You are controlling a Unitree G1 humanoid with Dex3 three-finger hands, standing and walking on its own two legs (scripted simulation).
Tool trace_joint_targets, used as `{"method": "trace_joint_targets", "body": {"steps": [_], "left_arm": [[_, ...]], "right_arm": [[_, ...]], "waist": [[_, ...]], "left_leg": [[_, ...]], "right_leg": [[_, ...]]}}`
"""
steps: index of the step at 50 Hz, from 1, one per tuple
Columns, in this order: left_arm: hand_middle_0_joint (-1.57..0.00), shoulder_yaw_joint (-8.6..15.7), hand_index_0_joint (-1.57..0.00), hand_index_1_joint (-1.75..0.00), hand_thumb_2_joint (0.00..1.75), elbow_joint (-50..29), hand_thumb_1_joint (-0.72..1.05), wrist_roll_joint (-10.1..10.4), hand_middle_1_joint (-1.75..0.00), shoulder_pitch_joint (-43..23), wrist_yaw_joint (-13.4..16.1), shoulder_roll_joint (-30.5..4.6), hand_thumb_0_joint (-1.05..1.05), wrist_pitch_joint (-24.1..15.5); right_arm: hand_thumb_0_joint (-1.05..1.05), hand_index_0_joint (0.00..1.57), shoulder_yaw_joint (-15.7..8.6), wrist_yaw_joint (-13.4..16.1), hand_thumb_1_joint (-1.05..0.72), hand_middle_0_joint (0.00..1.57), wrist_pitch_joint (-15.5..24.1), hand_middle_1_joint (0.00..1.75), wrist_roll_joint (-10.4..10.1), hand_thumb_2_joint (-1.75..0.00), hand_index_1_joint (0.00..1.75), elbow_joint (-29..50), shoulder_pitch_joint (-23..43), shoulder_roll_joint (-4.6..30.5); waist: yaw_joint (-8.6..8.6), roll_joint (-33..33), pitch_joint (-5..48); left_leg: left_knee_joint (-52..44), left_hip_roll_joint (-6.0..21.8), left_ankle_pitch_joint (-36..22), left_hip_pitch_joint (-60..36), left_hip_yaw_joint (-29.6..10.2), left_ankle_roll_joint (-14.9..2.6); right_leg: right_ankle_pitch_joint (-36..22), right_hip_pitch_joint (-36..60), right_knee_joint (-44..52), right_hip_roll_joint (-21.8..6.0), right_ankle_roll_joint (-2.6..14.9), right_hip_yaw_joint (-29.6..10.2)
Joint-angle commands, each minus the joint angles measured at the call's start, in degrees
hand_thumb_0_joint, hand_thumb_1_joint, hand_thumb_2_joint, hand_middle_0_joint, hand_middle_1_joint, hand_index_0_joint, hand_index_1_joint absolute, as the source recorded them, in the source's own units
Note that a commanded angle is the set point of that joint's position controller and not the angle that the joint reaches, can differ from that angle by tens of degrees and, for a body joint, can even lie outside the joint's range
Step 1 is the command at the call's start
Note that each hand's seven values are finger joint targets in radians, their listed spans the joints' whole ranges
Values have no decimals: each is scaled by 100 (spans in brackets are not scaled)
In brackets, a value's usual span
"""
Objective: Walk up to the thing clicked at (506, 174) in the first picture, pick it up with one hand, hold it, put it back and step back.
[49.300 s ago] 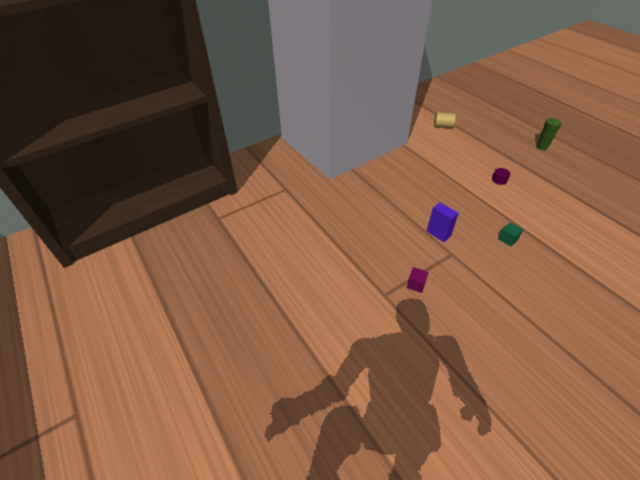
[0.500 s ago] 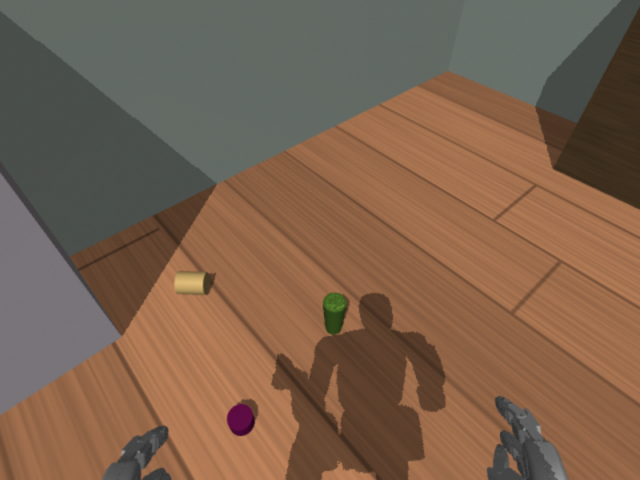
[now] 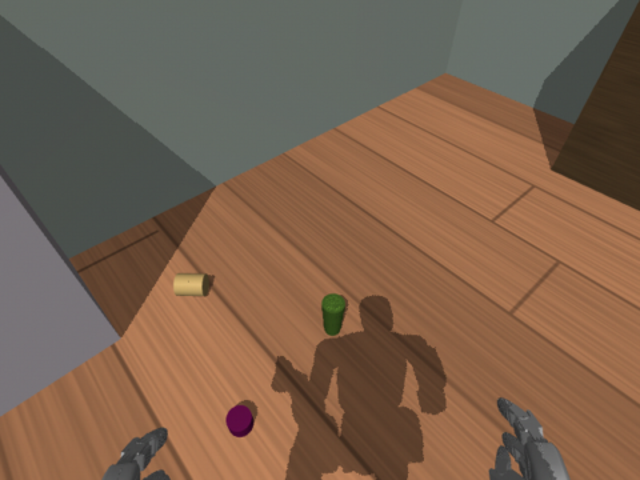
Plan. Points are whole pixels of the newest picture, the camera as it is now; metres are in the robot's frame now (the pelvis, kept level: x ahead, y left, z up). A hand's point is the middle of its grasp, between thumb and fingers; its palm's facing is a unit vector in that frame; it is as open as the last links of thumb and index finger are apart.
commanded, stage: home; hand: left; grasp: from above
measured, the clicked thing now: (240, 421) +0.47 +0.22 -0.69
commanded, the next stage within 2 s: stand in 0.38 s
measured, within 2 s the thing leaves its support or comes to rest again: neither
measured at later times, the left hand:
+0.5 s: hand out of the picture +0.16 +0.18 -0.05, palm faces +0.02 -0.97 -0.22, open 7.4 cm
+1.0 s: hand out of the picture +0.06 +0.24 -0.11, palm faces +0.04 -0.95 -0.32, open 7.4 cm
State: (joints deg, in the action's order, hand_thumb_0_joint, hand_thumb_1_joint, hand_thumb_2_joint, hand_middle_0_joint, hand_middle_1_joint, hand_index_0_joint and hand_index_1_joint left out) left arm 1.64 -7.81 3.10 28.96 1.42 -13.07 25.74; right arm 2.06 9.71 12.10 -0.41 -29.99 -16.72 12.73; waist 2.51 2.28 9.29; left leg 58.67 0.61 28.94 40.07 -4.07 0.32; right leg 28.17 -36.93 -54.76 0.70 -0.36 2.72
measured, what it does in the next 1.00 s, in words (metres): rises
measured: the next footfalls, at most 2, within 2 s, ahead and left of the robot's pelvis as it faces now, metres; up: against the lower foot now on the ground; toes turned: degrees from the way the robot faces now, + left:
none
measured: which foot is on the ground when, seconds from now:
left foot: down 0.00-1.00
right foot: down 0.00-1.00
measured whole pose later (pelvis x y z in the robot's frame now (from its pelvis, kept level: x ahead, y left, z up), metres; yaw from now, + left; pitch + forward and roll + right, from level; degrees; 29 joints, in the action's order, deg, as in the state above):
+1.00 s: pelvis -0.01 +0.01 +0.05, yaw +0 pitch -3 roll +0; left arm 2.5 54.3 -1.8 12.3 2.3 -15.8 1.2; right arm -2.0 1.2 0.3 2.5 -56.9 -10.9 15.9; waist -1.0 -0.2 -3.3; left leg 32.7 -1.9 16.9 13.2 -1.4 -1.3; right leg 17.6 -11.9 -32.1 -2.2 -1.7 0.3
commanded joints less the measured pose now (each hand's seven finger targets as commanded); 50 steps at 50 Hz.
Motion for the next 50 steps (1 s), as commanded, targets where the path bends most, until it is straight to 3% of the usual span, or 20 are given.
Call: {"method": "trace_joint_targets", "body": {"steps": [1,7,15,21,22,23,24,25,26,27,28,29,31,34,40,45,48,50], "left_arm": [[-20,319,-20,-30,90,-1212,90,-37,-30,-166,25,-594,0,-295],[-20,371,-20,-30,90,-1028,90,-7,-30,-71,10,-608,0,-277],[-20,351,-20,-30,90,-1217,90,4,-30,-175,25,-615,0,-291],[-20,328,-20,-30,90,-1090,90,-43,-30,-71,20,-619,0,-265],[-20,339,-20,-30,90,-1390,90,-31,-30,-202,28,-647,0,-297],[-20,344,-20,-30,90,-942,90,-39,-30,-10,27,-591,0,-249],[-20,324,-20,-30,90,1068,90,-678,-30,-1739,223,-1066,0,-1468],[-20,435,-20,-30,90,1906,90,-708,-30,-1327,178,-1142,0,-1847],[-20,421,-20,-30,90,2131,90,-743,-30,-1288,159,-1177,0,-2050],[-20,380,-20,-30,90,2263,90,-711,-30,-1417,115,-1148,0,-2153],[-20,320,-20,-30,90,2548,90,-713,-30,-1391,102,-1155,0,-2253],[-20,330,-20,-30,90,2784,90,-663,-30,-1466,91,-1194,0,-2311],[-20,378,-20,-30,90,3288,90,-612,-30,-1603,74,-1219,0,-2362],[-20,374,-20,-30,90,3872,90,-575,-30,-1857,89,-1216,0,-2492],[-20,365,-20,-30,90,4856,90,-542,-30,-1838,120,-1161,0,-2632],[-20,338,-20,-30,90,5526,90,-496,-30,-1817,132,-1202,0,-2643],[-20,315,-20,-30,90,5856,90,-479,-30,-1881,134,-1243,0,-2644],[-20,304,-20,-30,90,6031,90,-472,-30,-1902,135,-1270,0,-2646]], "right_arm": [[0,20,-324,100,-90,20,370,30,-6,-90,30,945,421,689],[0,20,-329,97,-90,20,376,30,-15,-90,30,904,398,712],[0,20,-325,108,-90,20,386,30,-24,-90,30,958,422,684],[0,20,-346,115,-90,20,377,30,-25,-90,30,893,383,722],[0,20,-326,104,-90,20,385,30,-21,-90,30,980,434,682],[0,20,-344,105,-90,20,387,30,-18,-90,30,880,391,723],[0,20,-537,-236,-90,20,-220,30,741,-90,30,-504,846,1299],[0,20,-640,-374,-90,20,-421,30,729,-90,30,-577,791,1330],[0,20,-638,-467,-90,20,-517,30,722,-90,30,-521,732,1379],[0,20,-597,-540,-90,20,-570,30,765,-90,30,-499,614,1364],[0,20,-583,-638,-90,20,-603,30,639,-90,30,-603,738,1303],[0,20,-607,-736,-90,20,-621,30,456,-90,30,-733,750,1185],[0,20,-636,-810,-90,20,-685,30,328,-90,30,-883,835,1161],[0,20,-686,-850,-90,20,-786,30,339,-90,30,-1199,776,1169],[0,20,-710,-821,-90,20,-888,30,341,-90,30,-1664,851,1250],[0,20,-687,-758,-90,20,-955,30,290,-90,30,-2088,785,1320],[0,20,-671,-748,-90,20,-1001,30,258,-90,30,-2312,823,1344],[0,20,-669,-741,-90,20,-1013,30,230,-90,30,-2424,854,1367]], "waist": [[-34,138,441],[-23,73,364],[-15,-18,461],[-28,149,439],[-43,179,576],[-10,43,381],[-515,-205,-948],[-436,-392,-405],[-352,-418,-290],[-258,-129,-422],[-413,25,-301],[-422,-39,-175],[-413,-473,-140],[-358,-452,-214],[-413,-93,-506],[-371,-108,-689],[-362,-129,-892],[-346,-100,-840]], "left_leg": [[-965,-50,-1369,-575,113,-93],[-982,-60,-1124,-469,110,-116],[-888,-67,-1344,-532,152,-124],[-994,-37,-1236,-583,126,-91],[-973,-38,-1349,-627,98,-89],[-988,-37,-1219,-530,87,-100],[-1571,163,-2070,-585,-136,-382],[-1579,118,-2091,-1003,-12,-450],[-1554,138,-2254,-1270,-31,-463],[-1724,157,-2196,-1367,-166,-452],[-1852,150,-2128,-1516,-257,-446],[-1911,128,-2035,-1658,-204,-457],[-1895,49,-2013,-1876,-49,-359],[-2082,39,-1716,-2146,-76,-369],[-2689,278,-2352,-2536,-396,-401],[-3127,341,-2681,-2790,-410,-341],[-3463,358,-2358,-2729,-448,-293],[-3585,385,-2506,-2961,-429,-274]], "right_leg": [[-1256,250,859,73,48,100],[-1051,230,903,70,41,83],[-1277,277,922,56,29,65],[-1123,204,859,76,56,80],[-1225,267,847,79,57,97],[-1120,230,854,83,49,109],[-1241,1210,1127,-397,267,-455],[-1148,1383,1226,-448,454,-726],[-1276,1314,1213,-474,523,-825],[-1326,1153,1209,-366,455,-723],[-1393,1500,1229,-411,423,-661],[-1510,1687,1297,-487,359,-679],[-1539,1697,1593,-568,358,-829],[-1435,1778,1953,-673,297,-919],[-2004,2115,2158,-538,188,-627],[-2348,2507,2549,-603,213,-645],[-2127,2736,2881,-629,182,-637],[-2196,2821,3006,-636,155,-621]]}}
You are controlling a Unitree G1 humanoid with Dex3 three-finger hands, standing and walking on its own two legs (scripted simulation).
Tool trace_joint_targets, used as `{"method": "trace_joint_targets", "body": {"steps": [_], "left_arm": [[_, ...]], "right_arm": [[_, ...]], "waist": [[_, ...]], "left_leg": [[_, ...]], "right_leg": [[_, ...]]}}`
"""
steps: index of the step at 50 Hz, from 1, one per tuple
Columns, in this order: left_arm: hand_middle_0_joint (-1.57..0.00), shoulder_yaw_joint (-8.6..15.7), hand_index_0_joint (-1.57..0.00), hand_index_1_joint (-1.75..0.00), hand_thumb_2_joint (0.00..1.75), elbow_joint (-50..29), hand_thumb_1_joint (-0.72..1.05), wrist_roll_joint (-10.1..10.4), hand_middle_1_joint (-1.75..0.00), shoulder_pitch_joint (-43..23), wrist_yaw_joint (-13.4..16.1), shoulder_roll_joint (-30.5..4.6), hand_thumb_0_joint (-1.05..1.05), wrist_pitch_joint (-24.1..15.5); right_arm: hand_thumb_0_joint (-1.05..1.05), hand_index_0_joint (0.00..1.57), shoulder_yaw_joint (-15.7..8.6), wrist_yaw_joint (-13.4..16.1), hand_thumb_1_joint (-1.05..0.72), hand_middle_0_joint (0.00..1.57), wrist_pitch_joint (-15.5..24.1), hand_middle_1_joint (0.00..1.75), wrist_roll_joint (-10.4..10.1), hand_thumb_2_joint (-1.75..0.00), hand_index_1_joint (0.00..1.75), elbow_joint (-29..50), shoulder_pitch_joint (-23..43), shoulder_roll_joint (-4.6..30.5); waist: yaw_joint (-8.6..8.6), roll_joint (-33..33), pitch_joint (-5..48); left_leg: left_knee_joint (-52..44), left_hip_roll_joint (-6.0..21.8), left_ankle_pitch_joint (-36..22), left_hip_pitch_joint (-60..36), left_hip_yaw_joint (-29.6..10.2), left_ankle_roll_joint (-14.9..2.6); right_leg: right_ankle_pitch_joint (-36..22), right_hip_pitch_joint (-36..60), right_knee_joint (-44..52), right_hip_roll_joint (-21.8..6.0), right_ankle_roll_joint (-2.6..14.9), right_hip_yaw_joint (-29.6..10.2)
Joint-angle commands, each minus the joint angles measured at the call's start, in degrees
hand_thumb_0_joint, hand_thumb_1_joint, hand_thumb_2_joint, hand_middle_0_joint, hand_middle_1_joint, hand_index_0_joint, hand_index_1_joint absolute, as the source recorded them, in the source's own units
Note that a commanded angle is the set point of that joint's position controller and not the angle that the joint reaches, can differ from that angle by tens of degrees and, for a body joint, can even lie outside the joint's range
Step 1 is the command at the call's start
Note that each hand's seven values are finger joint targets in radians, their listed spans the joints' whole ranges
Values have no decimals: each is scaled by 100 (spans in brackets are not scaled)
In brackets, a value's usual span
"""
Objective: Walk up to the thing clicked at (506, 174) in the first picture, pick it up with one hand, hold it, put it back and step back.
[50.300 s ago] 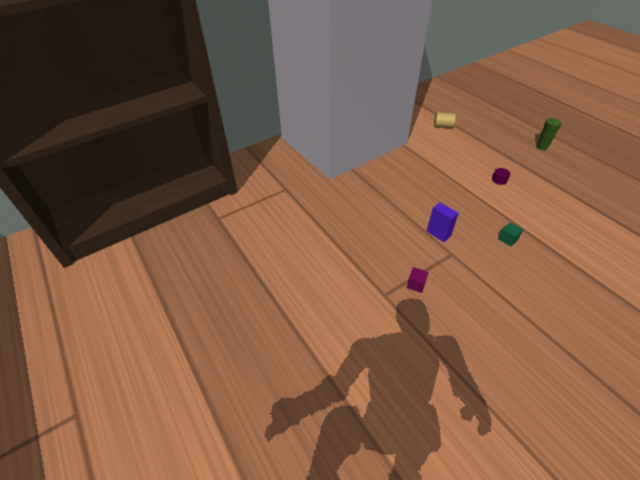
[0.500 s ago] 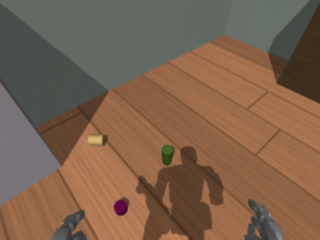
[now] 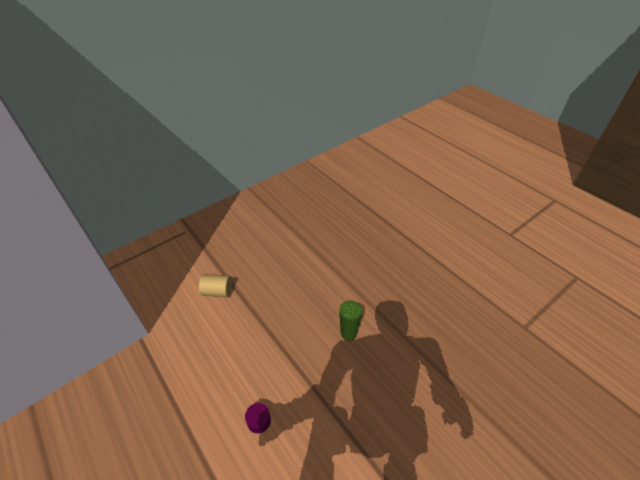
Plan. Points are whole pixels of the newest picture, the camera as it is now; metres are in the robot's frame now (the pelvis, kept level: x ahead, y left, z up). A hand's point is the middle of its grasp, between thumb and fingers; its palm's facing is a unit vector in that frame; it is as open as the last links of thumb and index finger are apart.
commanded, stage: stand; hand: left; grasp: from above
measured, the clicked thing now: (258, 418) +0.47 +0.21 -0.74
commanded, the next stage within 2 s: step back in 2.00 s
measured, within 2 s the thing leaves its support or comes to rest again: neither
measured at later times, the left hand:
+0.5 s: hand out of the picture +0.03 +0.23 -0.15, palm faces +0.03 -0.94 -0.34, open 7.4 cm
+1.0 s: hand out of the picture +0.08 +0.22 -0.14, palm faces +0.02 -0.94 -0.33, open 7.4 cm
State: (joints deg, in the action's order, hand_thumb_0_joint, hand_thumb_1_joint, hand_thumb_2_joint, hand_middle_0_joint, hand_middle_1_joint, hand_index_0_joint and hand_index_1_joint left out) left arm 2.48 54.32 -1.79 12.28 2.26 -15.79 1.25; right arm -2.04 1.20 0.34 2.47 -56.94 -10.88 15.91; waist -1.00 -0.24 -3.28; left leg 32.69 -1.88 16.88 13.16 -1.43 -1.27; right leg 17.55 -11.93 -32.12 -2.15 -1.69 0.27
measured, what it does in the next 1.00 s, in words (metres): stands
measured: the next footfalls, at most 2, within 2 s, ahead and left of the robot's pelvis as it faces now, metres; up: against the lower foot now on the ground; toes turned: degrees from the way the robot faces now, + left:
none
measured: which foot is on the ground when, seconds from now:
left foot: down 0.00-1.00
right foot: down 0.00-1.00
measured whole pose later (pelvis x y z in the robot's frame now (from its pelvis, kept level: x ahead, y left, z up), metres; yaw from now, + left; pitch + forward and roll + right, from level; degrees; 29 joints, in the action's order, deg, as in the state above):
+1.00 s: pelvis +0.01 -0.02 +0.02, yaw +0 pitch -3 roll +0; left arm 1.8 65.8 -1.0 6.0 1.1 -17.0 -0.5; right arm -0.6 0.7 0.1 1.2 -65.2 -7.3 18.1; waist -0.1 0.8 -3.7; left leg 19.1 0.1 10.3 5.8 -2.5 0.8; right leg 11.4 -4.8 -19.2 -0.3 0.0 1.4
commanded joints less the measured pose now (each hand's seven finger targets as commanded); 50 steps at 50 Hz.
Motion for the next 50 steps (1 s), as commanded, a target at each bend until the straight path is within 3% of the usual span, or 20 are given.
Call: {"method": "trace_joint_targets", "body": {"steps": [1,3,6,12,15,21,23,31,34,36,39,45,50], "left_arm": [[-20,214,-20,-30,90,-106,90,13,-30,-304,52,-995,0,-190],[-20,198,-20,-30,90,73,90,24,-30,-259,43,-1000,0,-185],[-20,187,-20,-30,90,277,90,7,-30,-296,28,-1035,0,-190],[-20,160,-20,-30,90,541,90,-5,-30,-359,5,-1061,0,-215],[-20,139,-20,-30,90,605,90,4,-30,-399,-2,-1082,0,-248],[-20,148,-20,-30,90,739,90,24,-30,-435,-20,-1204,0,-229],[-20,125,-20,-30,90,765,90,18,-30,-415,-23,-1168,0,-264],[-20,127,-20,-30,90,857,90,39,-30,-493,-44,-1238,0,-249],[-20,140,-20,-30,90,842,90,63,-30,-608,-42,-1268,0,-274],[-20,124,-20,-30,90,869,90,72,-30,-532,-57,-1247,0,-270],[-20,134,-20,-30,90,850,90,74,-30,-640,-45,-1280,0,-294],[-20,133,-20,-30,90,875,90,83,-30,-712,-58,-1300,0,-271],[-20,139,-20,-30,90,867,90,78,-30,-787,-62,-1320,0,-280]], "right_arm": [[0,20,-247,110,-90,20,159,30,-59,-90,30,217,261,1041],[0,20,-245,110,-90,20,150,30,-71,-90,30,104,329,1074],[0,20,-246,98,-90,20,130,30,-81,-90,30,-18,356,1105],[0,20,-239,64,-90,20,96,30,-85,-90,30,-183,461,1082],[0,20,-219,42,-90,20,104,30,-96,-90,30,-252,451,1074],[0,20,-210,22,-90,20,58,30,-95,-90,30,-347,468,1128],[0,20,-190,9,-90,20,86,30,-117,-90,30,-353,477,1096],[0,20,-145,14,-90,20,81,30,-123,-90,30,-428,477,1183],[0,20,-119,26,-90,20,102,30,-115,-90,30,-474,394,1158],[0,20,-111,31,-90,20,109,30,-124,-90,30,-501,409,1212],[0,20,-105,35,-90,20,123,30,-141,-90,30,-477,434,1248],[0,20,-73,41,-90,20,100,30,-141,-90,30,-531,444,1261],[0,20,-74,40,-90,20,111,30,-139,-90,30,-509,534,1294]], "waist": [[16,188,337],[-27,196,327],[0,218,147],[-4,71,0],[23,45,52],[22,98,-79],[26,-36,94],[21,37,-46],[45,31,228],[15,56,189],[64,7,416],[61,9,245],[71,24,283]], "left_leg": [[-1106,644,-1228,-219,-714,-103],[-1241,676,-1138,-357,-727,-101],[-1528,679,-559,-276,-763,-67],[-1662,649,-342,-318,-719,-35],[-1621,658,-664,-471,-673,-21],[-1756,652,-13,-206,-694,-21],[-1614,663,-656,-512,-636,-29],[-1689,688,-485,-394,-648,-8],[-1608,733,-1089,-535,-578,-5],[-1629,723,-1014,-568,-584,4],[-1518,760,-1659,-711,-533,-2],[-1652,767,-1294,-571,-535,21],[-1627,803,-1520,-662,-520,28]], "right_leg": [[-1002,353,796,-333,281,-355],[-955,425,931,-341,251,-340],[-760,445,1093,-329,227,-334],[-517,407,1390,-364,220,-368],[-681,450,1481,-410,205,-412],[-164,417,1595,-379,218,-435],[-518,446,1633,-459,242,-478],[-393,412,1653,-416,238,-465],[-919,661,1601,-488,266,-507],[-860,631,1645,-460,262,-489],[-1596,811,1573,-501,256,-462],[-1199,750,1665,-468,231,-458],[-1385,755,1644,-477,232,-442]]}}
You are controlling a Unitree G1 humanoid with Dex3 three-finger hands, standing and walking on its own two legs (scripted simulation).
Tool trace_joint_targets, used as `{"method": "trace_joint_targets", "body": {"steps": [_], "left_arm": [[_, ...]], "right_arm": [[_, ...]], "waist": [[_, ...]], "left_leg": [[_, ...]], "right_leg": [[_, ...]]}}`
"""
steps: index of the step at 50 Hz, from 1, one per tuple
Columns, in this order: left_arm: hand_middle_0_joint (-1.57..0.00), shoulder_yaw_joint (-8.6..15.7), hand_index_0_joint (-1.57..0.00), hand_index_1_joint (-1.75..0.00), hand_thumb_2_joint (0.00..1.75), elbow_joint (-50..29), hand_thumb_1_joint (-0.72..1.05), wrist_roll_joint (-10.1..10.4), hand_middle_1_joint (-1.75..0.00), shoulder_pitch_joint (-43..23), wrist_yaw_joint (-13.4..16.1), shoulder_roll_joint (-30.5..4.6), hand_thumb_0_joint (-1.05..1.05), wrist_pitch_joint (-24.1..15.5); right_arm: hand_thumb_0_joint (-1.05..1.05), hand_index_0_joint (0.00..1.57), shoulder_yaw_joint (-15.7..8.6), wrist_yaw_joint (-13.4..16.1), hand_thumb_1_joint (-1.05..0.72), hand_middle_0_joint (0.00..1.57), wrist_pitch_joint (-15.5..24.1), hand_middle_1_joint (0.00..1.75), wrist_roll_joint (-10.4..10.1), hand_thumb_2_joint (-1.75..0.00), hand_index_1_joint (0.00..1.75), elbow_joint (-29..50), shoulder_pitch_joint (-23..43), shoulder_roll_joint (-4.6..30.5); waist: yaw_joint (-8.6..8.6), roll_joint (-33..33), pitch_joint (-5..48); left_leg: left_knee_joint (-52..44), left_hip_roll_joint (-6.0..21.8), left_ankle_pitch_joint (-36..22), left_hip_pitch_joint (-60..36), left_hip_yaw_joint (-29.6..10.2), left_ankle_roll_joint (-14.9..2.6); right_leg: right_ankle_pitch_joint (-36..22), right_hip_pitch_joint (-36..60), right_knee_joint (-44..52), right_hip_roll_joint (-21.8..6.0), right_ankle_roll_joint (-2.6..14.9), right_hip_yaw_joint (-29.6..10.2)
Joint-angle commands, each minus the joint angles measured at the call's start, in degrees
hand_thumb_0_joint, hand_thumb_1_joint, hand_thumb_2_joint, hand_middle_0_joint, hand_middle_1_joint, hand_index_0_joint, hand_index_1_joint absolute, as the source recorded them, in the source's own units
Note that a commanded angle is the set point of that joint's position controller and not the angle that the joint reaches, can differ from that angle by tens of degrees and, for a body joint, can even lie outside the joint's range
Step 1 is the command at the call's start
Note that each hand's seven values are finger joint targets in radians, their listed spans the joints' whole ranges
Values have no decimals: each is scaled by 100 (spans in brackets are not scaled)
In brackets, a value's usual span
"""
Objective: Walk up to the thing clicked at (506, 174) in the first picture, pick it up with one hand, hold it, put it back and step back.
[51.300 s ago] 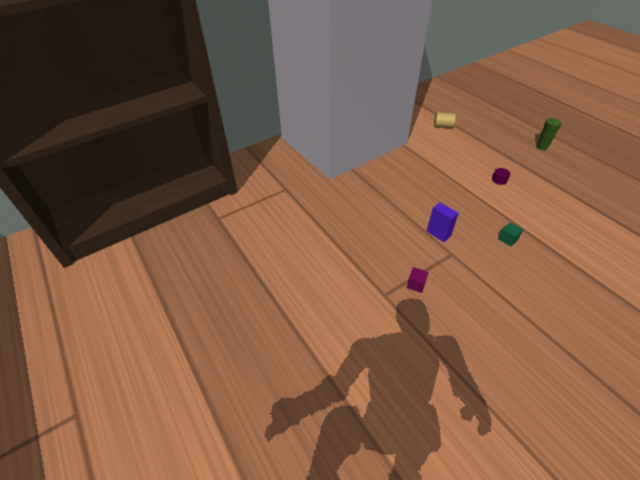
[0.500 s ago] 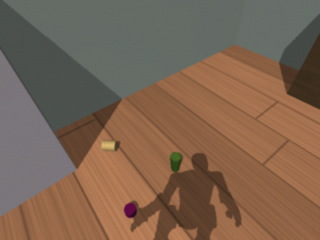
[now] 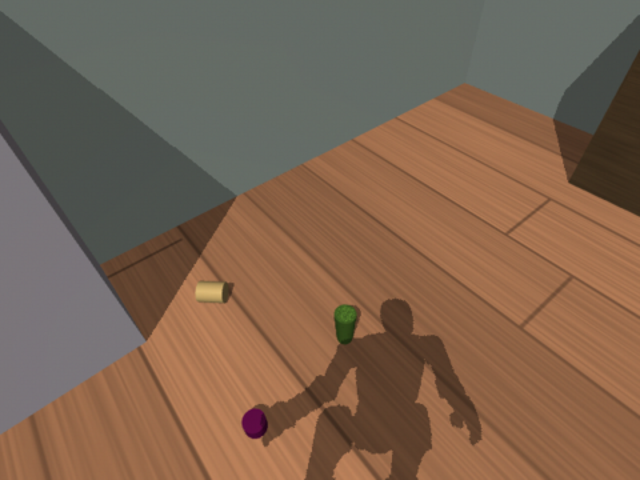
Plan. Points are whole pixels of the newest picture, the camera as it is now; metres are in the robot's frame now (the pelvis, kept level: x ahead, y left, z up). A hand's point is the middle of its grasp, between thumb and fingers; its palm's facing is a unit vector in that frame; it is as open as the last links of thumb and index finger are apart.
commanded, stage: stand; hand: left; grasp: from above
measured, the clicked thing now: (254, 423) +0.47 +0.23 -0.76
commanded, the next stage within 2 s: step back in 1.00 s
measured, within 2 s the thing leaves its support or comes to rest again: neither
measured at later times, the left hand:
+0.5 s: hand out of the picture +0.09 +0.24 -0.16, palm faces +0.01 -0.94 -0.34, open 7.4 cm
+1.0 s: hand out of the picture +0.09 +0.24 -0.15, palm faces -0.01 -0.94 -0.35, open 7.4 cm
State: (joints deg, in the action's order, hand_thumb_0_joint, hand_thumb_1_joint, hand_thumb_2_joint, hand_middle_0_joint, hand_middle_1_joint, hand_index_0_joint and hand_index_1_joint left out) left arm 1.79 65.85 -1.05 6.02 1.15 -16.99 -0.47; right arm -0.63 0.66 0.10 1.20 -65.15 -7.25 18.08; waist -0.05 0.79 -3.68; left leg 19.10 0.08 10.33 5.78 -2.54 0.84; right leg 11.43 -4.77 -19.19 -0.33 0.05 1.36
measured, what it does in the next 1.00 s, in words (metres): stands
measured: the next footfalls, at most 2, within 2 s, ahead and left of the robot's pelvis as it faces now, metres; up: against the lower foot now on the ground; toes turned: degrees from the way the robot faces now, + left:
left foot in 1.32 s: -0.03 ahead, +0.14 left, +0.00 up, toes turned -2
right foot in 1.76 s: -0.09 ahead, -0.05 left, +0.00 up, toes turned +0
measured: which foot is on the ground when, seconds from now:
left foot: down 0.00-1.00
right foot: down 0.00-1.00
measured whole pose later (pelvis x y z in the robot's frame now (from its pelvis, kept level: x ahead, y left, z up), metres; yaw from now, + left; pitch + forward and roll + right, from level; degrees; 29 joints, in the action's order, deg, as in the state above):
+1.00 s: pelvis +0.01 -0.01 +0.00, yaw -1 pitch -2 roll +0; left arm 1.3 65.1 -0.6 5.6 0.5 -18.6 -0.6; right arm -0.1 0.3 0.4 0.9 -65.1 -6.2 19.2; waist 0.1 0.5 -3.2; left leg 17.0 0.5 10.3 4.6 -1.9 1.3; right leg 11.9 -4.6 -18.6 0.1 0.5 0.8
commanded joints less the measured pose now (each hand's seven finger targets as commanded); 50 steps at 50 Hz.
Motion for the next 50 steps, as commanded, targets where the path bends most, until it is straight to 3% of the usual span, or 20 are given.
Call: {"method": "trace_joint_targets", "body": {"steps": [1,3,6,14,17,19,22,25,33,35,39,41,49,50], "left_arm": [[-20,199,-20,-30,90,-282,90,9,-30,-130,45,-1175,0,-116],[-20,202,-20,-30,90,-315,90,8,-30,-165,54,-1179,0,-114],[-20,206,-20,-30,90,-307,90,29,-30,-206,45,-1204,0,-117],[-20,205,-20,-30,90,-305,90,26,-30,-276,29,-1271,0,-123],[-20,194,-20,-30,90,-326,90,25,-30,-249,31,-1256,0,-128],[-20,192,-20,-30,90,-318,90,26,-30,-266,23,-1272,0,-126],[-20,187,-20,-30,90,-335,90,37,-30,-270,25,-1285,0,-133],[-20,174,-20,-30,90,-321,90,29,-30,-228,14,-1300,0,-131],[-20,164,-20,-30,90,-363,90,39,-30,-208,16,-1323,0,-153],[-20,172,-20,-30,90,-355,90,49,-30,-232,12,-1332,0,-137],[-20,158,-20,-30,90,-365,90,58,-30,-193,12,-1334,0,-143],[-20,165,-20,-30,90,-364,90,56,-30,-211,6,-1353,0,-138],[-20,161,-20,-30,90,-379,90,50,-30,-203,-11,-1347,0,-125],[-20,418,-20,-30,90,-507,90,135,-30,-176,11,-1818,0,-71]], "right_arm": [[0,20,-211,89,-90,20,137,30,-13,-90,30,292,156,1105],[0,20,-234,91,-90,20,147,30,-18,-90,30,320,222,1149],[0,20,-222,97,-90,20,157,30,-17,-90,30,304,216,1141],[0,20,-208,75,-90,20,143,30,-22,-90,30,309,261,1136],[0,20,-214,71,-90,20,154,30,-28,-90,30,328,301,1171],[0,20,-200,74,-90,20,153,30,-34,-90,30,318,296,1170],[0,20,-201,65,-90,20,149,30,-34,-90,30,319,304,1172],[0,20,-201,60,-90,20,136,30,-36,-90,30,301,290,1172],[0,20,-205,58,-90,20,164,30,-38,-90,30,331,306,1210],[0,20,-191,69,-90,20,160,30,-36,-90,30,302,308,1215],[0,20,-189,61,-90,20,150,30,-50,-90,30,312,310,1217],[0,20,-179,60,-90,20,147,30,-47,-90,30,304,312,1221],[0,20,-172,55,-90,20,171,30,-43,-90,30,321,315,1257],[0,20,-281,17,-90,20,72,30,-76,-90,30,485,543,1561]], "waist": [[-37,-48,317],[-37,-24,481],[-32,-4,567],[-10,-106,420],[-22,-52,531],[-11,-20,441],[-12,-84,524],[1,-90,433],[1,-93,708],[-3,-43,583],[-17,-103,560],[-18,-15,447],[-26,-29,446],[-2,-134,-145]], "left_leg": [[-261,609,-804,98,-410,-186],[-221,633,-1155,-6,-405,-183],[-207,644,-1230,-58,-371,-187],[-311,619,-958,48,-377,-150],[-276,641,-1185,-9,-372,-162],[-315,634,-1016,-33,-365,-154],[-280,656,-1191,-57,-369,-151],[-328,642,-896,-56,-373,-147],[-214,681,-1513,-208,-319,-172],[-282,672,-1267,-211,-330,-161],[-264,686,-1397,-233,-322,-152],[-334,666,-1021,-105,-326,-158],[-366,694,-1079,-154,-348,-147],[295,590,-1879,340,-358,-281]], "right_leg": [[-760,47,395,-668,48,-565],[-1104,160,312,-678,61,-526],[-1242,237,281,-697,82,-549],[-924,149,367,-671,81,-534],[-1200,218,325,-687,80,-502],[-1013,101,369,-678,68,-548],[-1178,193,334,-682,81,-512],[-839,23,416,-662,75,-550],[-1617,262,238,-708,98,-520],[-1322,118,294,-685,93,-552],[-1453,153,285,-689,104,-542],[-1104,101,344,-686,94,-575],[-1056,-2,322,-666,113,-568],[-2002,-399,-108,-616,144,-670]]}}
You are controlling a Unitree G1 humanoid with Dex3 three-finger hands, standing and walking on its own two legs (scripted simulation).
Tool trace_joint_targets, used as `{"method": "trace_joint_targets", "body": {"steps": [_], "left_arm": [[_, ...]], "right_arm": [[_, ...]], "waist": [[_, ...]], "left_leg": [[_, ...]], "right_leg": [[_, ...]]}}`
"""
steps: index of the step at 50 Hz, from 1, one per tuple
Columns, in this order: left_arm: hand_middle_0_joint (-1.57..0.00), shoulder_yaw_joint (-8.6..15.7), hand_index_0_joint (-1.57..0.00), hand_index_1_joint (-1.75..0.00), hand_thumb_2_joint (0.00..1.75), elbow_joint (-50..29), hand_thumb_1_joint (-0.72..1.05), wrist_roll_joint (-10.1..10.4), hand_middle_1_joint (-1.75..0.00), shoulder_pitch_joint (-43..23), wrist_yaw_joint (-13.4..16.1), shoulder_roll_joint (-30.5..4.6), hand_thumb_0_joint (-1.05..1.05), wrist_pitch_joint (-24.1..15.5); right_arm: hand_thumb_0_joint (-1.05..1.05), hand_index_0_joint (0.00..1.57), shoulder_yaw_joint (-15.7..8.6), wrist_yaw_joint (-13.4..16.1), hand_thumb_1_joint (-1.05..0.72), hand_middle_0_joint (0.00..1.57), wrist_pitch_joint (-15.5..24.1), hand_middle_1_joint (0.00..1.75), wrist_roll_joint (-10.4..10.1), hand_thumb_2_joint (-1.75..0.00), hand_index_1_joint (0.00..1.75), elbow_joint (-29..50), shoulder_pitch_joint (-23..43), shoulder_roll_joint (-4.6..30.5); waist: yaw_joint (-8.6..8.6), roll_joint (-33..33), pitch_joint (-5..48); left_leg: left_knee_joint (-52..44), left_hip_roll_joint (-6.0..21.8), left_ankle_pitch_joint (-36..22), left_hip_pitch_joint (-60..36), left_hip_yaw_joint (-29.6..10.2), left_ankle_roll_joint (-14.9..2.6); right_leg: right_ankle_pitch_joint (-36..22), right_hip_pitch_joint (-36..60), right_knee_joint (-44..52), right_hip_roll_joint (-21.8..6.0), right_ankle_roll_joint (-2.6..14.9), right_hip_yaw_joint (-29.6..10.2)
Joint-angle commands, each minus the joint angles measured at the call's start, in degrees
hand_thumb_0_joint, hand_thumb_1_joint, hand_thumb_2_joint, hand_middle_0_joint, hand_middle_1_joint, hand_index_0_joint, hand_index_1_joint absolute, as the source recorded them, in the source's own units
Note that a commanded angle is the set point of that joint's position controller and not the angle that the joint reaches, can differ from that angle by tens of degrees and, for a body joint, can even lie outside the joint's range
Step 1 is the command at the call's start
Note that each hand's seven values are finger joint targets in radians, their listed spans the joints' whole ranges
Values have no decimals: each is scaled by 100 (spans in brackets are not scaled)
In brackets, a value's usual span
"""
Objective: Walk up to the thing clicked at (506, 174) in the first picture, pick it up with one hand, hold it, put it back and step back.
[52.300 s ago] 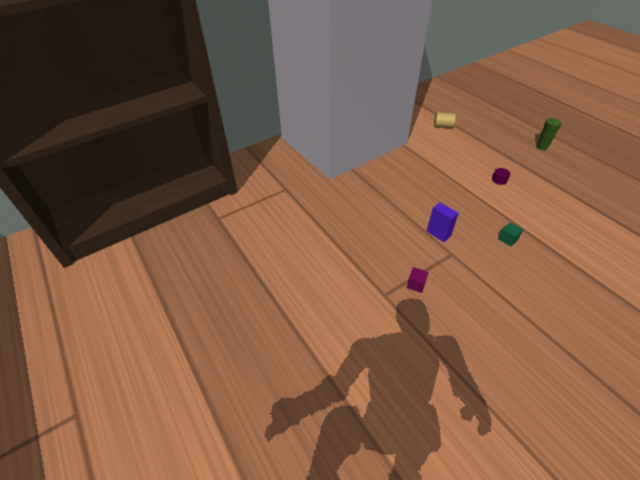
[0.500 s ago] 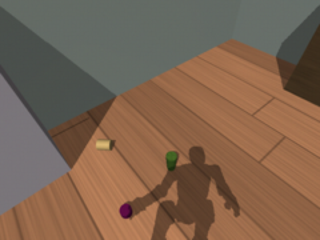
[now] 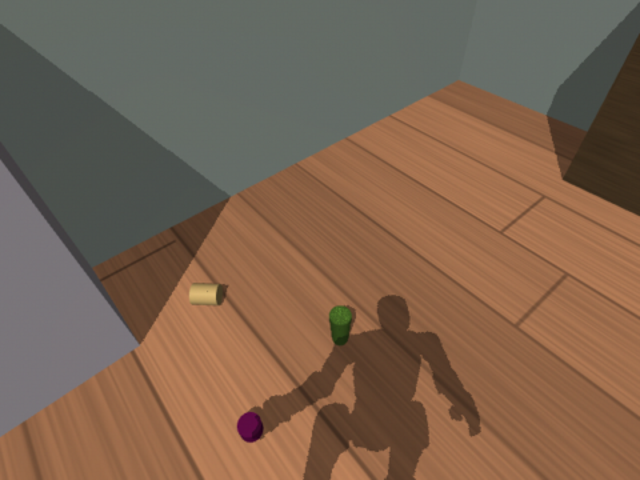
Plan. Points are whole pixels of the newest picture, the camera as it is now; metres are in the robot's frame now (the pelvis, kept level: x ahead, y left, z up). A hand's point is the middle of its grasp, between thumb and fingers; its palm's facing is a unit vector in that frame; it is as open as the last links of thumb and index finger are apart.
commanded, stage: step back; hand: left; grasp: from above
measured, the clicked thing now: (250, 427) +0.45 +0.24 -0.76
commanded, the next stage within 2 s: none
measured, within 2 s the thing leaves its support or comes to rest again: neither
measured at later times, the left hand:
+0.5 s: hand out of the picture +0.07 +0.31 -0.18, palm faces -0.04 -0.94 -0.34, open 7.4 cm
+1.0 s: hand out of the picture -0.05 +0.31 -0.14, palm faces -0.03 -0.91 -0.41, open 7.4 cm
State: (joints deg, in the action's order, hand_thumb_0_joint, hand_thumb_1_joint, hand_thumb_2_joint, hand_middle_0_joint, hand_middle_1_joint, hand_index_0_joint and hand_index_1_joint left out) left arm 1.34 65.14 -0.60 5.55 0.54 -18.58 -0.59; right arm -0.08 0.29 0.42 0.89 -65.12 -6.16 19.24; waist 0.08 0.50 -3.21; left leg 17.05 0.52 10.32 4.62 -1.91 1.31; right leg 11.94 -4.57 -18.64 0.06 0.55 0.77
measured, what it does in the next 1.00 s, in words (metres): walks backwards: left foot, then right foot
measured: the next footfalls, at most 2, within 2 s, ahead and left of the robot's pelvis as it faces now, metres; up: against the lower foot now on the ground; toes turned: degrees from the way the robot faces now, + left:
left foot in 0.32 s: -0.04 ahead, +0.14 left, +0.00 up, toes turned -2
right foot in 0.76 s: -0.10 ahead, -0.04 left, +0.00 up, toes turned +0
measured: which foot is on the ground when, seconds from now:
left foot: down 0.00-0.12, up 0.14-0.30, down 0.32-0.80, up 0.82-1.00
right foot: down 0.00-0.34, up 0.36-0.74, down 0.76-1.00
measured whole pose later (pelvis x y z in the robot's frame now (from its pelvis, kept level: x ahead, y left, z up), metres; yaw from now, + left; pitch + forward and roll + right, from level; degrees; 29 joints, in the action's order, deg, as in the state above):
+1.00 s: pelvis -0.18 +0.06 -0.01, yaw -3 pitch -2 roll +2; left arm 4.3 46.4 -1.8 7.4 0.8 -19.9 2.5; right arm -2.0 0.7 -2.5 -0.2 -50.6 -8.1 22.6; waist -0.7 -0.2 -9.4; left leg 63.6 -7.3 28.9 22.4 -8.1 0.7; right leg 12.7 -17.3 -31.9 0.7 2.4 -3.1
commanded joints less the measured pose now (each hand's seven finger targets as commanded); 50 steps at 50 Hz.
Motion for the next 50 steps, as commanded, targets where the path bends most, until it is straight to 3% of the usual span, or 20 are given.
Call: {"method": "trace_joint_targets", "body": {"steps": [1,5,8,11,14,15,16,17,18,19,23,29,32,35,38,39,41,42,45,50], "left_arm": [[-20,483,-20,-30,90,-518,90,113,-30,-53,91,-1640,0,-45],[-20,562,-20,-30,90,-885,90,85,-30,-130,101,-1737,0,0],[-20,598,-20,-30,90,-1283,90,-62,-30,-429,123,-1832,0,26],[-20,555,-20,-30,90,-1525,90,-114,-30,-689,131,-1673,0,70],[-20,527,-20,-30,90,-1689,90,-83,-30,-650,139,-1657,0,156],[-20,510,-20,-30,90,-1714,90,-27,-30,-586,119,-1645,0,214],[-20,503,-20,-30,90,-1799,90,49,-30,-479,95,-1467,0,251],[-20,449,-20,-30,90,-1899,90,85,-30,-508,118,-1230,0,278],[-20,450,-20,-30,90,-1833,90,37,-30,-364,165,-1179,0,341],[-20,431,-20,-30,90,-1845,90,12,-30,-291,214,-1205,0,344],[-20,472,-20,-30,90,-1748,90,84,-30,-74,194,-1348,0,348],[-20,504,-20,-30,90,-1932,90,-13,-30,-112,149,-1284,0,263],[-20,516,-20,-30,90,-2005,90,-22,-30,-25,120,-1268,0,227],[-20,559,-20,-30,90,-1919,90,-57,-30,233,82,-1258,0,219],[-20,595,-20,-30,90,-1741,90,-107,-30,734,68,-1256,0,164],[-20,656,-20,-30,90,-1755,90,-141,-30,760,69,-1490,0,131],[-20,758,-20,-30,90,-2081,90,-112,-30,180,42,-2059,0,131],[-20,756,-20,-30,90,-2246,90,-132,-30,17,51,-1985,0,111],[-20,676,-20,-30,90,-2400,90,-67,-30,-285,108,-1516,0,114],[-20,664,-20,-30,90,-2463,90,-164,-30,264,104,-1430,0,168]], "right_arm": [[0,20,-327,50,-90,20,4,30,-94,-90,30,568,336,1369],[0,20,-376,24,-90,20,-110,30,-133,-90,30,799,153,1243],[0,20,-479,-8,-90,20,-260,30,-50,-90,30,961,-129,1260],[0,20,-521,-54,-90,20,-266,30,-113,-90,30,1056,-369,1283],[0,20,-523,-17,-90,20,-175,30,-60,-90,30,1144,-501,1224],[0,20,-536,11,-90,20,-120,30,-19,-90,30,1118,-557,1237],[0,20,-601,35,-90,20,-89,30,53,-90,30,1180,-437,1455],[0,20,-704,59,-90,20,-69,30,129,-90,30,1213,-543,1772],[0,20,-714,80,-90,20,-62,30,124,-90,30,1220,-555,1883],[0,20,-752,94,-90,20,-57,30,73,-90,30,1342,-542,2085],[0,20,-634,220,-90,20,-65,30,109,-90,30,1588,62,1557],[0,20,-652,262,-90,20,-75,30,16,-90,30,1678,-405,1441],[0,20,-672,235,-90,20,-88,30,12,-90,30,1758,-474,1513],[0,20,-669,197,-90,20,-116,30,-7,-90,30,1843,-277,1582],[0,20,-636,156,-90,20,-144,30,-70,-90,30,1934,104,1552],[0,20,-602,146,-90,20,-140,30,-109,-90,30,1991,154,1440],[0,20,-568,171,-90,20,-211,30,-114,-90,30,1969,223,1216],[0,20,-614,173,-90,20,-240,30,-76,-90,30,1911,15,1355],[0,20,-550,120,-90,20,-211,30,-110,-90,30,1682,-373,1357],[0,20,-449,176,-90,20,-141,30,-123,-90,30,1864,-390,1255]], "waist": [[10,-122,-20],[75,-555,601],[74,-1025,653],[186,-1025,742],[173,-913,782],[216,-557,750],[107,115,805],[159,1021,736],[94,742,706],[259,1006,797],[-80,868,612],[247,525,584],[292,600,748],[199,708,783],[-124,303,894],[-98,-291,967],[-220,-1778,262],[-134,-1465,21],[87,-718,-21],[-214,-815,585]], "left_leg": [[727,491,-1991,521,-345,-344],[1892,-34,-965,639,-1,-266],[3551,-360,2005,984,-162,-326],[3334,-229,1913,1090,-257,-394],[1597,-144,774,1116,-4,-331],[694,-11,-795,883,-26,-305],[594,490,-2370,422,-745,-431],[614,1145,-3958,-270,-1643,-616],[837,1480,-4519,-474,-1765,-974],[806,1859,-4686,-270,-2096,-1269],[958,1084,-4056,-464,-1021,-808],[1111,1227,-3643,-849,-1073,-1219],[1240,1190,-3407,-920,-1028,-1125],[1184,1241,-2707,-350,-1146,-1116],[1504,1134,-1709,467,-1062,-955],[1880,782,-986,1130,-850,-754],[4039,-675,2388,1584,-150,-164],[4815,-622,2645,1575,-587,-87],[5168,-847,2002,1791,-761,-94],[3968,-655,1988,2248,-413,51]], "right_leg": [[-2347,-296,-290,-685,159,-581],[-2895,-236,-251,-1278,792,-1110],[-2854,-727,-250,-2039,1465,-1651],[-2807,-735,-696,-1780,1288,-1211],[-2646,-249,-1370,-1374,829,-966],[-2402,-263,-1733,-1087,603,-762],[-1723,-719,-2359,-477,319,-434],[760,-1904,-3135,274,149,-403],[2308,-2302,-3650,592,143,-741],[2699,-2301,-4032,633,88,-1042],[1638,-2550,-4591,589,92,-1231],[1554,-2343,-3539,444,-152,-860],[1418,-2024,-2614,266,-78,-610],[1203,-1379,-1909,188,54,-410],[-387,-431,-872,39,281,-577],[-1166,-36,-952,-413,518,-1253],[-1838,-1206,11,-2159,1851,-3203],[-1854,-1580,32,-2250,1958,-3354],[-2129,-1334,-224,-1400,1411,-1863],[-2364,253,-687,-1025,1183,-1398]]}}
